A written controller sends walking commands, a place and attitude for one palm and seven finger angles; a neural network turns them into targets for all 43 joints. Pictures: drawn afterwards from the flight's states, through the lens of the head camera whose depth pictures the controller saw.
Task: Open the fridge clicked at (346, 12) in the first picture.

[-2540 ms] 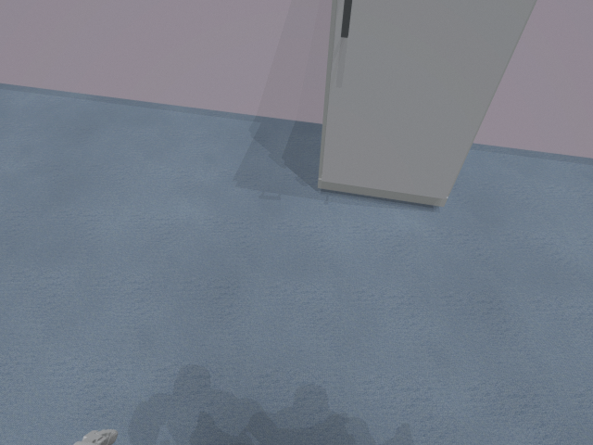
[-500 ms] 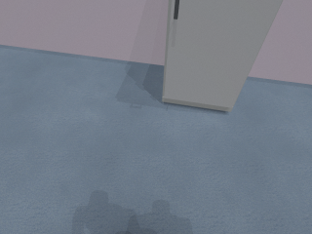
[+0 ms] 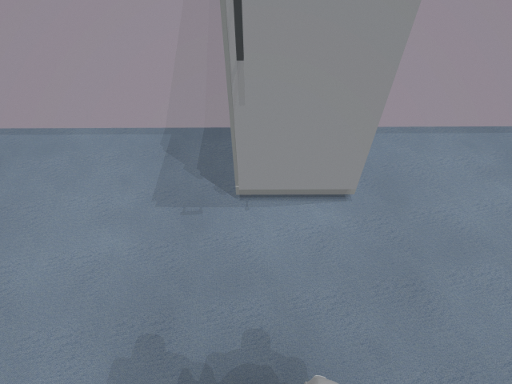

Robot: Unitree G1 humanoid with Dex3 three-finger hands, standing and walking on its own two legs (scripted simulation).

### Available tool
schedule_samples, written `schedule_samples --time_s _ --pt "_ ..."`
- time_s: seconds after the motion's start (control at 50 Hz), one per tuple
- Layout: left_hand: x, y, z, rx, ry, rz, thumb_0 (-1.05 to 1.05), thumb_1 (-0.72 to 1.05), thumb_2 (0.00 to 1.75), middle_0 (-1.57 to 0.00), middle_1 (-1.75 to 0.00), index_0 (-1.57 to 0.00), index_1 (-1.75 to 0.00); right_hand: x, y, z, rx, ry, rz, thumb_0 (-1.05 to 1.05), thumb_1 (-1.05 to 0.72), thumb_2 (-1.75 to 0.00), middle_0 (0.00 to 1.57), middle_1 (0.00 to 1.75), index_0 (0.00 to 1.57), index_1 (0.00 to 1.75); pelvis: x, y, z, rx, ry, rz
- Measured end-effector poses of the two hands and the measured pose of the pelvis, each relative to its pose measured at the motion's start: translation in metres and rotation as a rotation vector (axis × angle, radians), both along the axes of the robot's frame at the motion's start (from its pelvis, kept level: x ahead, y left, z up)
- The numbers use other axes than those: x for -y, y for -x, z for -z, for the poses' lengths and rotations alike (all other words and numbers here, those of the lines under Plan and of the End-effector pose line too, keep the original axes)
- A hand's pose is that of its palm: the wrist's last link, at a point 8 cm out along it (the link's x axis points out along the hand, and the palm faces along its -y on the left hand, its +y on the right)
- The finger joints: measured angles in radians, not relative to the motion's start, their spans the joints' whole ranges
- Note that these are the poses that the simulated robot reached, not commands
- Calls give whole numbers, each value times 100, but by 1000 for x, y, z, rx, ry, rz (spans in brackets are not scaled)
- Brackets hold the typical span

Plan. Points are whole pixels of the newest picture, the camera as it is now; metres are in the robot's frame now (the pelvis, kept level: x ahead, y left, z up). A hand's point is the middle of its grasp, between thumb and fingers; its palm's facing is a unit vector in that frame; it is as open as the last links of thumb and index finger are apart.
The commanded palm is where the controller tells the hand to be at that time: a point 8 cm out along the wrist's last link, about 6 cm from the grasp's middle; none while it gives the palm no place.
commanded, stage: walk to a spot facing it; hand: left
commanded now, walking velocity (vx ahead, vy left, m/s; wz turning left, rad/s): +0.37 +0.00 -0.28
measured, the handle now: (238, 7) +1.07 +0.13 +0.16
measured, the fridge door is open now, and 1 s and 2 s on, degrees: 0 0 0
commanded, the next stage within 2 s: turn to face it in 0.40 s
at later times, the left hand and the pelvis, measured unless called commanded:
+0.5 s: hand out of the picture +0.16 +0.17 -0.18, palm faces +0.03 -0.99 -0.11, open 7.4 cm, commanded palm none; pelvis +0.22 +0.01 -0.01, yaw -5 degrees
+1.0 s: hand (193, 251) +0.43 +0.19 -0.16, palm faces -0.02 -0.98 -0.20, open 7.3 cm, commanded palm none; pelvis +0.33 +0.02 +0.00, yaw -2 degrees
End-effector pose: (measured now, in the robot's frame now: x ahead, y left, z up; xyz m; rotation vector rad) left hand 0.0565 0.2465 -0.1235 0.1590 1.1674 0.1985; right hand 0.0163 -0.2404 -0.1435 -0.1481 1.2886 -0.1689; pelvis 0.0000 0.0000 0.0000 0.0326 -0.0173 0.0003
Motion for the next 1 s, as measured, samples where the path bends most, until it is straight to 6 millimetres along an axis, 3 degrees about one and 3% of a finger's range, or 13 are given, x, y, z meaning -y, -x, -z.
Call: schedule_samples --time_s 0.1,0.16,0.28,0.38,0.5,0.56,0.62,0.7,0.76,0.82,0.9,1.0 --pt "18 -74 2 54 -30 86 0 91 90 -19 -30 -20 -30 14 0 20 -97 -34 68 0 -92 -90 20 30 20 30 17 -46 13 2 -2 37" --pt "29 -89 6 38 -21 91 0 91 90 -19 -30 -20 -30 19 -19 20 -127 -42 77 0 -92 -90 20 30 19 30 23 -68 12 5 15 51" --pt "46 -83 6 -129 34 74 0 90 90 -20 -30 -20 -30 19 -101 -3 -27 -33 77 1 -91 -90 19 30 19 30 24 -118 -5 -9 31 68" --pt "48 -79 12 -252 87 38 1 90 90 -20 -30 -20 -30 8 -179 -14 50 -25 48 0 -91 -90 19 30 19 30 14 -161 -8 -18 48 72" --pt "29 -98 33 -362 132 -18 1 90 90 -20 -30 -20 -30 -19 -275 -13 121 8 -12 0 -91 -90 19 30 19 30 -12 -221 6 -11 76 85" --pt "11 -123 45 -403 131 2 1 90 90 -20 -30 -20 -30 -33 -305 -11 169 33 2 0 -91 -90 20 30 19 30 -25 -247 15 3 67 114" --pt "-6 -169 42 -367 103 47 1 90 90 -20 -30 -20 -30 -45 -310 -15 161 30 44 0 -91 -89 20 30 20 30 -32 -265 8 9 61 130" --pt "-19 -246 31 -229 70 89 1 91 90 -20 -30 -20 -30 -42 -305 -23 123 63 102 -3 -95 -89 20 30 20 30 -39 -283 -2 5 56 119" --pt "-20 -297 22 -115 52 103 1 91 90 -19 -30 -20 -30 -43 -295 -20 46 53 99 -2 -95 -89 20 30 20 30 -40 -295 -5 5 51 100" --pt "-14 -336 15 -31 42 112 0 91 90 -19 -30 -20 -30 -47 -284 -13 -25 24 103 -2 -94 -89 20 30 20 30 -38 -305 -5 10 41 79" --pt "-2 -365 10 30 29 116 0 91 90 -19 -30 -20 -30 -52 -276 2 -92 -31 112 -1 -92 -90 20 30 20 30 -29 -317 0 17 20 59" --pt "11 -362 8 9 27 98 0 91 90 -20 -30 -20 -30 -56 -282 11 -127 -87 107 0 -91 -90 20 30 20 30 -20 -332 1 13 28 39"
